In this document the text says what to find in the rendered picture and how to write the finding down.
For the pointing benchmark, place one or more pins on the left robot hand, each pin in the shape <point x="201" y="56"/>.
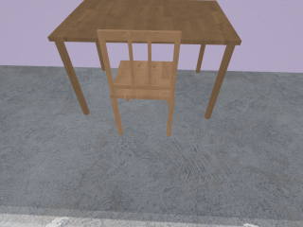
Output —
<point x="58" y="222"/>

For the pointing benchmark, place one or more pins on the table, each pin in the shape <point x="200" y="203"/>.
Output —
<point x="200" y="21"/>

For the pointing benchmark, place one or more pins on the chair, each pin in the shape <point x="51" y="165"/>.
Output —
<point x="155" y="80"/>

